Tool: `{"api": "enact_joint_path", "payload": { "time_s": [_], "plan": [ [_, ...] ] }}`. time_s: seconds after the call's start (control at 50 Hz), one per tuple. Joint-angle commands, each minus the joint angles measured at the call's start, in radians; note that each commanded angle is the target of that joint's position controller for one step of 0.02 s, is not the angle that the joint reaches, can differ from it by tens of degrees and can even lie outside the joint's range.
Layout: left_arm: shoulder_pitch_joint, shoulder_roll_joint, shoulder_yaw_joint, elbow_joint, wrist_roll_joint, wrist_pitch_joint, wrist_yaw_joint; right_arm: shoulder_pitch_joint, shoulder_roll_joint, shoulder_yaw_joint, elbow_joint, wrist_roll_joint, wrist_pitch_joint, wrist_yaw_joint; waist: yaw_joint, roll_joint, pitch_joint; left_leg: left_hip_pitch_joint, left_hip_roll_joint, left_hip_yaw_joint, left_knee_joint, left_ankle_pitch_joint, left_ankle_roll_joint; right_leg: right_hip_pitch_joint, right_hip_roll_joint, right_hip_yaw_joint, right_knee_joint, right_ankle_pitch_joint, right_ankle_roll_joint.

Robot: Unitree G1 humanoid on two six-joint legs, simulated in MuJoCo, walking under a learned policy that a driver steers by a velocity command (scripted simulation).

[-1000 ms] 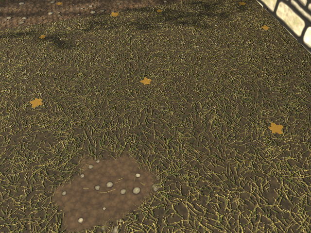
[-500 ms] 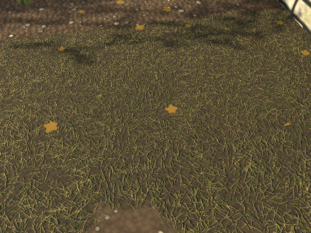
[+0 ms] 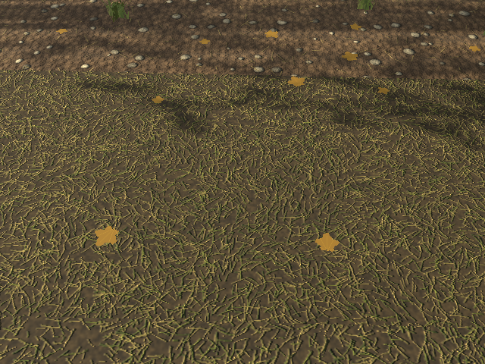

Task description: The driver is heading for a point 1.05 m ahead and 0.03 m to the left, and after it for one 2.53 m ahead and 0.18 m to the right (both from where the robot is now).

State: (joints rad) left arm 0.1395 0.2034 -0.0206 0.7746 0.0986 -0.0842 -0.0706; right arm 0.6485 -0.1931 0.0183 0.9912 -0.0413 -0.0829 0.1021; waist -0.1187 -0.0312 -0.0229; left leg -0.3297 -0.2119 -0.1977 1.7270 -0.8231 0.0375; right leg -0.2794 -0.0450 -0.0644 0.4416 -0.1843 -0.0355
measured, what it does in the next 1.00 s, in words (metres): goes down: left foot, then right foot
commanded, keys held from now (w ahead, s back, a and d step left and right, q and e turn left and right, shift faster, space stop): w+q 0.38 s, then w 0.08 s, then w+e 0.54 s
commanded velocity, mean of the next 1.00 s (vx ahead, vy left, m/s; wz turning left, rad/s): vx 0.50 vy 0.00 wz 0.16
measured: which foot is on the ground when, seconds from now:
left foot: up 0.00-0.40, down 0.42-0.90, up 0.92-1.00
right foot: down 0.00-0.46, up 0.48-0.86, down 0.88-1.00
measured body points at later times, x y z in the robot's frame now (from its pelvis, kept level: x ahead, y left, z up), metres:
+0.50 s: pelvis +0.27 +0.05 -0.02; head +0.27 +0.06 +0.43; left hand +0.14 +0.27 -0.17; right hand +0.51 -0.13 -0.12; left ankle +0.31 +0.15 -0.74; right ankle +0.09 -0.13 -0.67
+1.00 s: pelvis +0.54 +0.07 -0.04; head +0.54 +0.08 +0.41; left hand +0.54 +0.33 -0.18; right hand +0.64 -0.15 -0.18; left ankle +0.43 +0.20 -0.64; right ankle +0.55 +0.00 -0.74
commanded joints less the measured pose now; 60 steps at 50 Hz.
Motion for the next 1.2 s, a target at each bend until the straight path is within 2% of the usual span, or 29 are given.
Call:
{"api": "enact_joint_path", "payload": {
  "time_s": [0.02,0.04,0.08,0.12,0.2,0.34,0.42,0.44,0.46,0.48,0.5,0.52,0.56,0.6,0.7,0.74,0.84,0.88,0.9,0.92,0.94,0.96,0.98,1.02,1.08,1.1,1.12,1.16,1.2],
  "plan": [
    [0.332,0.233,0.08,0.036,0.004,0.032,-0.011,-0.093,-0.092,-0.029,-0.187,-0.008,0.004,0.005,0.177,-0.085,-0.138,-0.995,0.132,0.077,0.491,0.154,-0.058,0.732,-0.548,0.522,0.043,0.457,-0.407],
    [0.194,0.065,0.031,0.004,0.004,0.012,-0.001,-0.182,-0.078,-0.023,-0.179,-0.03,0.005,-0.027,0.133,0.102,0.004,-0.931,0.232,0.006,0.245,0.418,-0.027,0.438,-0.466,0.434,-0.089,0.064,-0.329],
    [0.076,-0.075,-0.015,-0.008,-0.007,-0.025,0.029,-0.242,0.016,0.01,-0.163,-0.058,0.013,-0.037,0.028,0.073,0.156,-0.572,0.397,0.008,-0.286,0.702,0.034,-0.059,-0.339,0.236,-0.266,0.191,-0.27],
    [0.15,-0.027,0.003,0.041,-0.04,-0.062,0.069,-0.286,0.003,0.002,-0.15,-0.046,0.013,-0.005,0.072,0.003,0.125,-0.397,0.369,0.11,-0.63,0.862,0.037,-0.13,-0.207,0.055,-0.29,0.212,-0.25],
    [0.287,0.151,0.047,0.155,-0.028,-0.068,0.066,-0.463,-0.003,0.005,-0.216,-0.014,0.022,0.019,0.09,0.0,0.112,-0.352,0.336,0.138,-0.921,0.874,0.037,0.095,-0.293,0.008,-0.291,0.626,-0.232],
    [0.392,0.151,0.071,0.213,-0.022,-0.045,0.077,-0.669,-0.071,-0.033,-0.277,-0.008,0.032,-0.002,0.147,-0.026,0.126,-0.34,0.26,0.216,-1.031,0.765,0.039,0.422,-0.251,-0.174,-0.211,0.752,-0.128],
    [0.386,0.231,0.102,0.216,-0.022,-0.018,0.067,-0.568,-0.156,-0.086,-0.245,0.008,0.009,-0.038,0.063,-0.075,0.072,0.07,0.133,0.309,-1.136,0.755,0.082,0.306,-0.242,-0.236,0.048,1.109,-0.086],
    [0.373,0.218,0.096,0.215,-0.001,-0.02,0.043,-0.374,-0.222,-0.122,-0.173,0.016,-0.003,-0.057,0.002,-0.062,-0.027,0.433,0.129,0.257,-1.043,0.882,0.142,0.049,-0.197,-0.234,0.261,0.994,-0.041],
    [0.444,0.097,0.046,0.192,0.025,-0.028,0.006,-0.104,-0.267,-0.136,-0.09,0.018,-0.003,-0.076,-0.045,0.124,-0.272,0.95,0.368,-0.111,-1.063,1.047,0.344,-0.328,-0.108,-0.179,0.57,0.372,0.057],
    [0.298,0.129,0.06,0.164,-0.034,-0.028,-0.037,0.076,-0.25,-0.129,-0.046,-0.026,0.01,-0.088,-0.131,0.076,-0.324,0.995,0.542,-0.428,-1.307,1.044,0.404,-0.45,0.04,-0.055,0.814,-0.41,0.053],
    [0.09,0.099,0.056,0.092,-0.066,-0.029,-0.041,0.01,-0.289,-0.154,-0.022,-0.043,-0.022,-0.096,-0.135,0.022,-0.081,0.812,0.521,-0.347,-1.388,0.924,0.316,-0.594,-0.009,0.089,0.828,-0.377,0.005],
    [0.056,0.127,0.067,0.086,-0.047,-0.028,-0.016,-0.158,-0.248,-0.148,-0.039,-0.01,-0.035,-0.094,-0.056,0.048,0.05,0.562,0.488,-0.223,-1.434,0.801,0.276,-0.545,-0.084,0.106,0.79,-0.296,-0.011],
    [0.182,0.104,0.071,0.122,-0.009,-0.013,0.015,-0.316,-0.075,-0.091,-0.065,0.023,-0.036,-0.085,0.078,0.125,0.074,0.234,0.443,-0.075,-1.516,0.785,0.257,-0.316,-0.13,0.098,0.701,-0.252,-0.051],
    [0.226,0.014,0.054,0.144,-0.013,0.0,0.016,-0.326,-0.027,-0.071,-0.072,0.006,-0.027,-0.073,0.129,0.075,0.091,0.067,0.448,-0.015,-1.617,0.747,0.239,-0.21,-0.107,0.094,0.651,-0.162,-0.051],
    [0.039,0.011,0.052,0.087,-0.032,-0.008,-0.007,-0.269,-0.081,-0.074,-0.041,-0.054,-0.032,-0.063,0.095,0.089,0.079,0.026,0.381,0.233,-1.605,0.917,0.17,-0.17,-0.053,0.053,0.356,0.223,-0.007],
    [0.163,0.023,0.053,0.118,-0.025,-0.021,-0.033,-0.266,-0.099,-0.073,-0.024,-0.09,-0.014,-0.05,0.141,0.122,0.084,-0.081,0.39,0.271,-1.53,0.906,0.153,-0.035,-0.021,0.066,0.538,0.346,-0.004],
    [0.101,0.123,0.09,0.045,-0.03,-0.043,-0.002,-0.291,-0.139,-0.069,-0.038,-0.061,-0.03,-0.073,0.163,0.1,0.119,0.158,0.458,0.278,-1.324,1.176,0.129,-0.069,0.016,0.012,0.475,0.048,-0.05],
    [0.353,0.182,0.129,0.128,-0.051,-0.067,0.016,-0.346,-0.214,-0.093,-0.068,-0.055,-0.029,-0.053,0.267,0.039,0.044,0.06,0.371,0.354,-0.929,1.314,0.107,0.252,0.128,-0.079,0.359,0.019,-0.07],
    [0.456,0.211,0.141,0.153,-0.044,-0.076,0.035,-0.256,-0.176,-0.09,-0.054,-0.069,-0.022,-0.034,0.267,-0.091,-0.032,-0.107,0.285,0.343,-0.565,1.047,0.061,0.455,0.11,0.053,0.273,0.18,-0.194],
    [0.475,0.232,0.126,0.136,-0.036,-0.064,0.045,-0.125,-0.03,-0.053,-0.042,-0.07,-0.028,-0.008,0.207,-0.26,-0.193,-0.341,0.137,0.283,-0.185,0.178,-0.031,0.624,-0.144,0.554,0.108,0.473,-0.472],
    [0.577,0.218,0.123,0.185,-0.019,-0.083,0.031,-0.335,-0.023,-0.045,-0.157,-0.016,-0.039,-0.002,0.296,-0.127,-0.085,-0.571,0.126,0.082,-0.114,0.167,-0.019,0.581,-0.234,0.793,-0.009,0.38,-0.478],
    [0.5,0.182,0.119,0.192,-0.039,-0.11,0.023,-0.484,-0.085,-0.057,-0.218,0.002,-0.041,-0.02,0.291,-0.069,0.125,-0.72,0.21,0.017,-0.144,0.249,-0.041,0.388,-0.28,0.846,0.001,0.125,-0.436],
    [0.389,0.095,0.087,0.179,-0.05,-0.109,0.016,-0.515,-0.113,-0.066,-0.227,-0.017,-0.024,-0.044,0.236,0.047,0.105,-0.684,0.231,0.004,-0.195,0.322,-0.034,0.255,-0.246,0.782,0.049,-0.026,-0.416],
    [0.212,0.033,0.052,0.142,-0.028,-0.082,0.01,-0.416,-0.045,-0.028,-0.207,-0.06,-0.012,-0.071,0.111,0.034,0.105,-0.504,0.29,0.022,-0.356,0.445,-0.026,-0.09,-0.177,0.66,0.017,-0.057,-0.391],
    [0.152,0.07,0.045,0.122,-0.036,-0.061,0.026,-0.45,-0.003,-0.001,-0.262,-0.055,-0.005,-0.075,0.083,0.042,0.045,-0.192,0.286,0.184,-0.645,0.597,-0.069,-0.413,0.007,0.383,0.045,-0.103,-0.292],
    [0.141,0.1,0.045,0.111,-0.016,-0.065,0.031,-0.388,0.007,0.011,-0.25,-0.066,-0.011,-0.06,0.056,0.003,0.036,-0.013,0.277,0.225,-0.544,0.817,-0.057,-0.568,0.055,0.32,0.123,-0.09,-0.255],
    [0.233,0.027,0.022,0.139,0.001,-0.082,0.063,-0.435,-0.015,0.008,-0.253,-0.08,-0.014,-0.054,0.106,0.067,0.052,-0.125,0.315,0.089,-0.677,1.145,-0.09,-0.467,0.075,0.346,0.232,-0.27,-0.207],
    [0.507,0.034,0.022,0.198,-0.046,-0.092,0.103,-0.658,-0.055,0.004,-0.326,-0.087,0.001,-0.043,0.278,0.002,0.086,-0.553,0.279,0.143,-0.913,1.129,-0.09,-0.033,0.057,0.436,0.371,-0.337,-0.224],
    [0.515,0.083,0.025,0.198,-0.048,-0.069,0.064,-0.723,-0.015,0.025,-0.352,-0.052,0.016,-0.034,0.291,0.007,0.085,-0.142,0.238,0.24,-1.242,1.216,-0.076,-0.309,0.093,0.398,0.338,-0.445,-0.208]
  ]
}}
Next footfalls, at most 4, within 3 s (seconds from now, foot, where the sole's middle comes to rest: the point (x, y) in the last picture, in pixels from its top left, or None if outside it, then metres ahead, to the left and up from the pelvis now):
0.42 left None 0.35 0.17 -0.78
0.88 right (225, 348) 0.59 0.00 -0.78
1.32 left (146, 290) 0.89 0.25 -0.95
1.78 right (237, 239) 1.08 -0.09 -0.95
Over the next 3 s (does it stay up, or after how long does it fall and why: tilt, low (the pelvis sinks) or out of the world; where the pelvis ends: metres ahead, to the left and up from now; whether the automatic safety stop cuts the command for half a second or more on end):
stays up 1.61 -0.20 -0.16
